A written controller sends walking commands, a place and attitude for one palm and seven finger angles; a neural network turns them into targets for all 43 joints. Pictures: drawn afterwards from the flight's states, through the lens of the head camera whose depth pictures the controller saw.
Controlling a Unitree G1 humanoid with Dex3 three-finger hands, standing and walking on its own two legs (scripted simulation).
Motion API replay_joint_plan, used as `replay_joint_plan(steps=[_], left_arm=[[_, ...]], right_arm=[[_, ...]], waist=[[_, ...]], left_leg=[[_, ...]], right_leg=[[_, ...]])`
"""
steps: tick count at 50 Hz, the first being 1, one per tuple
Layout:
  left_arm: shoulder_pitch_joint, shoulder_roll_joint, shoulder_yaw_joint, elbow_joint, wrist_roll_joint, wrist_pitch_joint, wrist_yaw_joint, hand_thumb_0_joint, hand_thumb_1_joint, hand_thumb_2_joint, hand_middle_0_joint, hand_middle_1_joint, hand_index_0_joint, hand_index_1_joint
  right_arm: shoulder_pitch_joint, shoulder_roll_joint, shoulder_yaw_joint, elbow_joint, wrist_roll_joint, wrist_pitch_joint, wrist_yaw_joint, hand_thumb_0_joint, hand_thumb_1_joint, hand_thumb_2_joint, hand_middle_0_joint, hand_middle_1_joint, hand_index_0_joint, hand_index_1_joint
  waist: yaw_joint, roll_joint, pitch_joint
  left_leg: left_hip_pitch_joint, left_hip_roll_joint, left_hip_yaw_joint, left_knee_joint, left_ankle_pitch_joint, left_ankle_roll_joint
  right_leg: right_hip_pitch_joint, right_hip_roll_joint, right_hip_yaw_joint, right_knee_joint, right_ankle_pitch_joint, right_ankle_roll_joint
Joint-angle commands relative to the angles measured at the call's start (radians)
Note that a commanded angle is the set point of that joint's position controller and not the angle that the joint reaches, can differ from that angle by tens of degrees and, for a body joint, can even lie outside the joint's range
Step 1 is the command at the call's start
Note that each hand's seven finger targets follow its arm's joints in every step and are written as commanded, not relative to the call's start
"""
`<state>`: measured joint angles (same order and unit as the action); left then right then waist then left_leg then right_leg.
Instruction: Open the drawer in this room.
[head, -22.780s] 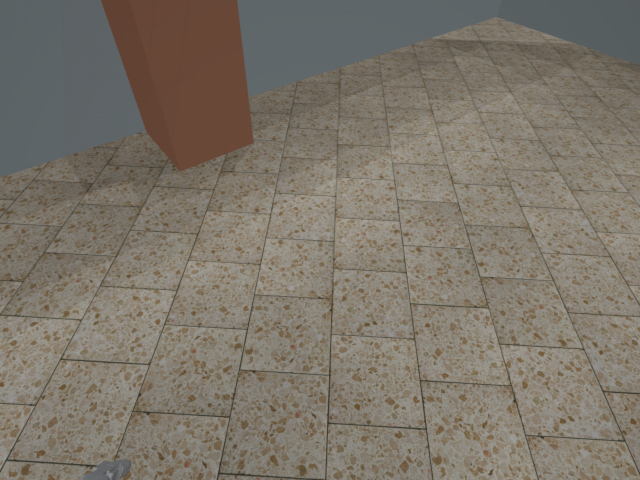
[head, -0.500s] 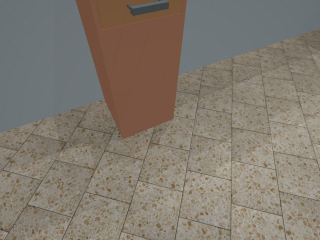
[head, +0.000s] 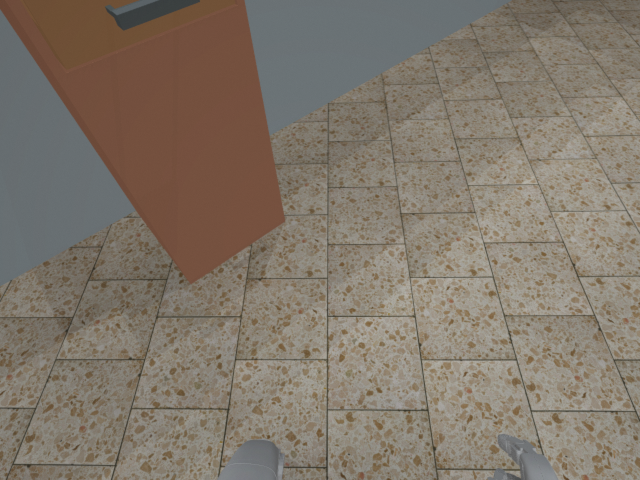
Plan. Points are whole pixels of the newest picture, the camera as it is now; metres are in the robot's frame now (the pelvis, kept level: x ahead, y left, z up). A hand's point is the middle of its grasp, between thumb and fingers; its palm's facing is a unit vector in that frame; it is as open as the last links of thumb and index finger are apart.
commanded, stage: walk to a spot facing it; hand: left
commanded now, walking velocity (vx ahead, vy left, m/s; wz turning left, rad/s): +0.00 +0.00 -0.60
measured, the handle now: (151, 1) +0.87 +0.41 +0.14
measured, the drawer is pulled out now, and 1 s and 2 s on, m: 0.00 0.00 0.00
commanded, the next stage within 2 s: turn to face it in 1.98 s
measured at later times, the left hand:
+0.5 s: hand (146, 477) +0.12 +0.28 -0.17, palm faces -0.24 -0.94 -0.23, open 7.4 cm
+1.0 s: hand (295, 407) +0.23 +0.07 -0.16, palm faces -0.57 -0.79 -0.23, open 7.3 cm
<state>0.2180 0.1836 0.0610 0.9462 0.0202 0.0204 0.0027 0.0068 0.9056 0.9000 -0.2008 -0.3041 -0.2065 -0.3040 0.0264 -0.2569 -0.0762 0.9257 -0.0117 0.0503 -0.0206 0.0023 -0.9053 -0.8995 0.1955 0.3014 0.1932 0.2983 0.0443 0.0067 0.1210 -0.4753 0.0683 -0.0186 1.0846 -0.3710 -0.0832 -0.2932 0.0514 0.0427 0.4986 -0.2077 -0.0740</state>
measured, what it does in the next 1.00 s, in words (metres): steps on the spot, turning right: left foot, then right foot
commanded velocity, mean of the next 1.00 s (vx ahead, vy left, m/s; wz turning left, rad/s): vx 0.20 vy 0.00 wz -0.51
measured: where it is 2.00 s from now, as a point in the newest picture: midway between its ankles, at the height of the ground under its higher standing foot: (445, 413)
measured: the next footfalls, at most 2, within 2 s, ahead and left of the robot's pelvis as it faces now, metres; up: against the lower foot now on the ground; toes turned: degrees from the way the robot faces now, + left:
left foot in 0.26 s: +0.04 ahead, +0.17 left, +0.00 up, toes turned -9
right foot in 0.78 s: +0.01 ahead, -0.12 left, +0.00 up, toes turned -38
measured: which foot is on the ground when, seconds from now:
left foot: up 0.00-0.24, down 0.26-0.78, up 0.80-1.00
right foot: down 0.00-0.26, up 0.28-0.76, down 0.78-1.00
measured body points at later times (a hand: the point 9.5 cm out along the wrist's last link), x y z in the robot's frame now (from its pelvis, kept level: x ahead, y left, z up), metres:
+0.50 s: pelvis -0.01 +0.07 +0.00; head +0.04 +0.09 +0.45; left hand +0.13 +0.32 -0.15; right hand -0.01 -0.19 -0.12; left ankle +0.00 +0.17 -0.74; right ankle -0.07 -0.07 -0.64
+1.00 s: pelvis +0.05 -0.04 +0.00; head +0.06 -0.06 +0.45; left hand +0.26 +0.11 -0.14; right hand -0.07 -0.27 -0.15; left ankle +0.17 +0.07 -0.66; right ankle -0.02 -0.10 -0.74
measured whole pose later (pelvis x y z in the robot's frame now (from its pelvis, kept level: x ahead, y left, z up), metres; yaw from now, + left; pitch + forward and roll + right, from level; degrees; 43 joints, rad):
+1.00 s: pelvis +0.05 -0.04 +0.00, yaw -36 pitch -2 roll +1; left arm 0.21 0.19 0.04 0.96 0.02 -0.03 -0.01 0.00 0.92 0.90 -0.20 -0.30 -0.21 -0.30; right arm 0.24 -0.23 -0.07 0.97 -0.02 0.01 0.02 0.01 -0.91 -0.90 0.20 0.30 0.19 0.30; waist -0.03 0.02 0.08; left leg -0.54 0.15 0.08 1.08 -0.29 -0.08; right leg -0.15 0.02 -0.05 0.46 -0.29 -0.05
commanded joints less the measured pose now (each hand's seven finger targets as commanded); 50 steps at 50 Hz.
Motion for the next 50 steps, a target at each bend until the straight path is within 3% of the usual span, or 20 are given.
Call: replay_joint_plan(steps=[1,7,11,12,13,14,16,19,21,26,32,35,37,38,39,40,41,44,46,50], left_arm=[[0.086,0.229,0.055,-0.051,0.001,-0.010,0.012,0.000,0.900,0.900,-0.200,-0.300,-0.200,-0.300],[0.057,0.263,0.062,-0.071,0.006,0.002,0.014,0.000,0.900,0.900,-0.200,-0.300,-0.200,-0.300],[-0.030,0.253,0.056,-0.087,-0.005,0.012,0.011,0.000,0.900,0.900,-0.200,-0.300,-0.200,-0.300],[-0.035,0.206,0.046,-0.108,-0.015,0.015,0.006,0.000,0.900,0.900,-0.200,-0.300,-0.200,-0.300],[-0.032,0.157,0.036,-0.125,-0.016,0.016,-0.008,0.000,0.900,0.900,-0.200,-0.300,-0.200,-0.300],[-0.055,0.191,0.044,-0.124,0.001,0.021,-0.008,0.000,0.900,0.900,-0.200,-0.300,-0.200,-0.300],[-0.011,0.210,0.065,-0.088,0.011,0.033,-0.019,0.000,0.900,0.900,-0.200,-0.300,-0.200,-0.300],[-0.001,0.182,0.054,-0.080,0.006,0.035,-0.033,0.000,0.900,0.900,-0.200,-0.300,-0.200,-0.300],[-0.030,0.162,0.047,-0.085,0.002,0.032,-0.037,0.000,0.900,0.900,-0.200,-0.300,-0.200,-0.300],[-0.146,0.141,0.031,-0.120,0.007,0.024,-0.052,0.000,0.900,0.900,-0.200,-0.300,-0.200,-0.300],[-0.243,0.101,0.013,-0.144,0.005,0.008,-0.067,0.000,0.900,0.900,-0.200,-0.300,-0.200,-0.300],[-0.211,0.094,0.011,-0.135,0.005,-0.004,-0.066,0.000,0.900,0.900,-0.200,-0.300,-0.200,-0.300],[-0.042,0.124,0.023,-0.081,0.007,-0.019,-0.055,0.000,0.900,0.900,-0.200,-0.300,-0.200,-0.300],[0.124,0.221,0.044,-0.028,0.010,-0.033,-0.043,0.000,0.900,0.900,-0.200,-0.300,-0.200,-0.300],[0.248,0.351,0.070,0.011,-0.001,-0.039,-0.024,0.000,0.900,0.900,-0.200,-0.300,-0.200,-0.300],[0.267,0.366,0.075,0.018,-0.021,-0.029,-0.010,0.000,0.900,0.900,-0.200,-0.300,-0.200,-0.300],[0.199,0.320,0.065,0.006,-0.022,-0.032,0.001,0.000,0.900,0.900,-0.200,-0.300,-0.200,-0.300],[0.028,0.225,0.030,-0.040,-0.014,-0.054,-0.003,0.000,0.900,0.900,-0.200,-0.300,-0.200,-0.300],[-0.002,0.211,0.026,-0.037,-0.005,-0.070,-0.003,0.000,0.900,0.900,-0.200,-0.300,-0.200,-0.300],[0.049,0.196,0.020,-0.003,-0.004,-0.090,-0.004,0.000,0.900,0.900,-0.200,-0.300,-0.200,-0.300]], right_arm=[[-0.013,-0.065,-0.005,-0.081,-0.001,-0.018,-0.004,0.000,-0.900,-0.900,0.200,0.300,0.200,0.300],[-0.013,-0.062,0.005,-0.110,0.012,-0.033,-0.009,0.000,-0.900,-0.900,0.200,0.300,0.200,0.300],[0.138,-0.081,-0.001,-0.069,0.019,-0.049,-0.018,0.000,-0.900,-0.900,0.200,0.300,0.200,0.300],[0.184,-0.143,-0.012,-0.064,0.011,-0.060,-0.024,0.000,-0.900,-0.900,0.200,0.300,0.200,0.300],[0.165,-0.229,-0.031,-0.082,-0.003,-0.056,-0.020,0.000,-0.900,-0.900,0.200,0.300,0.200,0.300],[0.144,-0.235,-0.028,-0.096,-0.006,-0.044,-0.016,0.000,-0.900,-0.900,0.200,0.300,0.200,0.300],[0.032,-0.143,-0.004,-0.127,-0.009,-0.049,-0.015,0.000,-0.900,-0.900,0.200,0.300,0.200,0.300],[0.073,-0.120,-0.002,-0.116,-0.011,-0.059,-0.014,0.000,-0.900,-0.900,0.200,0.300,0.200,0.300],[0.157,-0.114,-0.004,-0.097,-0.009,-0.064,-0.014,0.000,-0.900,-0.900,0.200,0.300,0.200,0.300],[0.328,-0.119,-0.016,-0.039,-0.010,-0.084,-0.008,0.000,-0.900,-0.900,0.200,0.300,0.200,0.300],[0.375,-0.140,-0.027,0.002,-0.023,-0.091,0.003,0.000,-0.900,-0.900,0.200,0.300,0.200,0.300],[0.349,-0.153,-0.029,0.009,-0.025,-0.091,0.010,0.000,-0.900,-0.900,0.200,0.300,0.200,0.300],[0.318,-0.148,-0.024,0.005,-0.017,-0.092,0.014,0.000,-0.900,-0.900,0.200,0.300,0.200,0.300],[0.297,-0.115,-0.013,-0.017,-0.002,-0.093,0.026,0.000,-0.900,-0.900,0.200,0.300,0.200,0.300],[0.223,-0.033,0.017,-0.083,0.002,-0.089,0.031,0.000,-0.900,-0.900,0.200,0.300,0.200,0.300],[0.151,-0.073,0.010,-0.110,-0.003,-0.080,0.023,0.000,-0.900,-0.900,0.200,0.300,0.200,0.300],[0.146,-0.088,0.000,-0.099,-0.001,-0.075,0.022,0.000,-0.900,-0.900,0.200,0.300,0.200,0.300],[0.169,-0.068,-0.006,-0.044,-0.017,-0.069,0.031,0.000,-0.900,-0.900,0.200,0.300,0.200,0.300],[0.245,-0.045,-0.007,-0.013,-0.018,-0.062,0.036,0.000,-0.900,-0.900,0.200,0.300,0.200,0.300],[0.179,-0.043,-0.006,-0.034,-0.015,-0.065,0.044,0.000,-0.900,-0.900,0.200,0.300,0.200,0.300]], waist=[[0.018,-0.131,-0.163],[0.018,-0.158,-0.193],[-0.061,-0.126,-0.239],[-0.083,0.024,-0.247],[-0.074,0.294,-0.194],[-0.074,0.228,-0.134],[-0.006,0.187,-0.087],[-0.006,0.146,-0.085],[-0.033,0.134,-0.109],[-0.099,0.156,-0.096],[-0.120,0.171,-0.069],[-0.097,0.185,-0.077],[0.002,0.098,-0.152],[0.081,-0.087,-0.240],[0.134,-0.379,-0.263],[0.132,-0.298,-0.242],[0.095,-0.194,-0.176],[0.002,-0.108,-0.015],[-0.050,-0.111,-0.039],[-0.043,-0.128,-0.029]], left_leg=[[-0.051,-0.007,-0.016,-0.072,-0.033,-0.004],[0.072,-0.044,-0.010,-0.309,-0.094,0.018],[0.389,-0.045,-0.005,-0.667,0.100,0.042],[0.519,0.111,-0.161,-0.789,0.059,0.090],[0.527,0.363,-0.392,-0.860,0.138,0.168],[0.384,0.423,-0.379,-0.846,0.193,0.231],[0.243,0.311,-0.231,-0.850,0.191,0.218],[0.330,0.211,-0.048,-0.786,0.353,0.192],[0.405,0.210,-0.017,-0.771,0.419,0.191],[0.535,0.281,-0.035,-0.825,0.243,0.221],[0.494,0.316,0.077,-0.815,0.201,0.206],[0.416,0.313,0.150,-0.755,0.230,0.171],[0.318,0.257,0.240,-0.508,0.346,0.113],[0.093,0.206,0.319,-0.243,0.284,0.066],[-0.235,0.057,0.279,0.046,-0.255,0.009],[-0.302,0.057,0.123,0.160,-0.255,0.025],[-0.280,0.099,0.072,0.181,-0.142,0.037],[-0.189,0.126,0.055,0.117,0.022,0.020],[-0.126,0.105,0.077,0.041,0.075,0.006],[-0.143,0.085,0.080,-0.073,0.160,-0.005]], right_leg=[[0.194,-0.259,0.344,-0.140,0.310,-0.092],[0.173,-0.246,0.416,-0.110,0.381,-0.114],[-0.004,-0.164,0.387,-0.016,0.278,-0.013],[-0.170,-0.061,0.291,0.105,0.070,0.040],[-0.346,0.043,0.113,0.333,-0.347,0.096],[-0.328,-0.005,0.071,0.507,-0.383,0.116],[-0.274,-0.030,0.056,0.679,-0.272,0.138],[-0.310,-0.051,0.004,0.739,-0.187,0.154],[-0.335,-0.066,-0.020,0.714,-0.161,0.160],[-0.407,-0.127,-0.057,0.588,-0.157,0.159],[-0.284,-0.139,-0.137,0.300,-0.212,0.130],[-0.128,-0.100,-0.190,0.166,-0.213,0.096],[0.150,-0.045,-0.226,-0.014,-0.091,0.055],[0.451,-0.168,-0.068,-0.089,-0.120,0.001],[0.598,-0.442,0.370,-0.165,-0.012,-0.104],[0.554,-0.490,0.456,-0.206,0.095,-0.149],[0.447,-0.463,0.381,-0.205,0.049,-0.144],[0.157,-0.363,0.233,-0.267,-0.036,-0.095],[0.125,-0.301,0.125,-0.267,0.070,-0.072],[0.134,-0.274,0.116,-0.289,0.105,-0.090]])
